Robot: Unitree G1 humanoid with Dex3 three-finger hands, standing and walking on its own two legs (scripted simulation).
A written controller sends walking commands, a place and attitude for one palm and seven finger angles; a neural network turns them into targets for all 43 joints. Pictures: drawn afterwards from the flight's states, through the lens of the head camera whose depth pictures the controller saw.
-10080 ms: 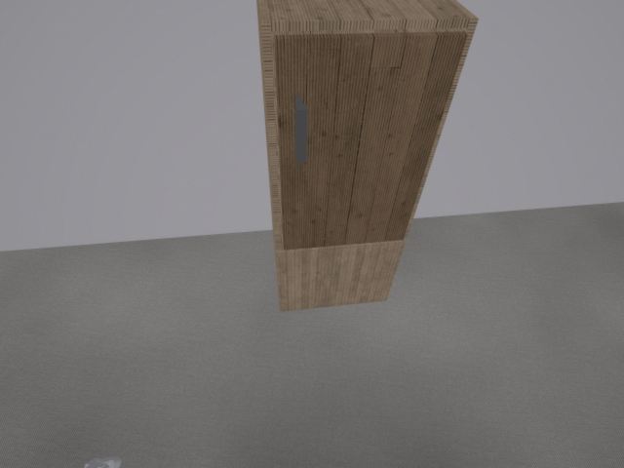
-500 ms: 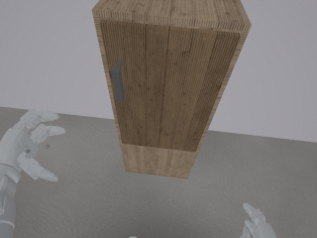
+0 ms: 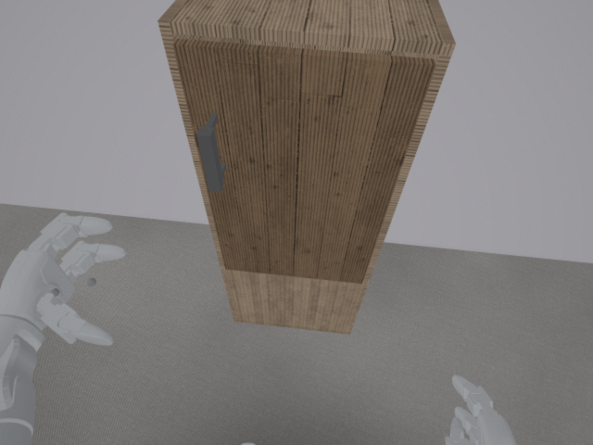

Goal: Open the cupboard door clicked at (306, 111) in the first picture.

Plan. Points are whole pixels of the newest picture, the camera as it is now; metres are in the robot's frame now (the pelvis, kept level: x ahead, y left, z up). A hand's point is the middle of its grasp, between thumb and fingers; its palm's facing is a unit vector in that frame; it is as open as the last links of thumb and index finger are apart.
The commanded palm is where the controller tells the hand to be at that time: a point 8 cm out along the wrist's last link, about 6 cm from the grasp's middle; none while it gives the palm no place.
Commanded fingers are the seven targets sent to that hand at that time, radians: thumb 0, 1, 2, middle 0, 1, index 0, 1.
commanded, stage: move the hooked fingers beside the handle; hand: left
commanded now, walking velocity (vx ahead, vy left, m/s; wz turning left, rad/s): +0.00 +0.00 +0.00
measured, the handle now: (214, 153) +0.55 +0.17 +0.07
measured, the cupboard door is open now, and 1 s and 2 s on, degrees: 0 0 0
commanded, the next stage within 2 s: none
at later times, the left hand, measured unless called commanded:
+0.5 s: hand (120, 236) +0.36 +0.27 +0.08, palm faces -0.02 -1.00 +0.00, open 14.0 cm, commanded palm +0.34 +0.32 +0.08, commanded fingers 0.00 -0.50 0.30 -0.30 -1.20 -0.30 -1.20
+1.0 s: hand (145, 205) +0.42 +0.25 +0.08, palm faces -0.04 -1.00 +0.00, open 14.0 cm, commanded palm +0.40 +0.30 +0.08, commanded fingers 0.00 -0.50 0.30 -0.30 -1.20 -0.30 -1.20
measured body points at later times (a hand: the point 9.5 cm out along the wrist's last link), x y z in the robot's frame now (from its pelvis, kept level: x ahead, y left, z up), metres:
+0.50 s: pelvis +0.00 +0.00 +0.00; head +0.05 +0.01 +0.44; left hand +0.36 +0.32 +0.08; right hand +0.11 -0.27 -0.09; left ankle +0.02 +0.09 -0.71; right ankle +0.00 -0.11 -0.71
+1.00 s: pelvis +0.01 +0.01 -0.01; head +0.07 +0.03 +0.44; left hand +0.42 +0.31 +0.08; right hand +0.08 -0.26 -0.10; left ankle +0.02 +0.09 -0.71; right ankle +0.00 -0.11 -0.71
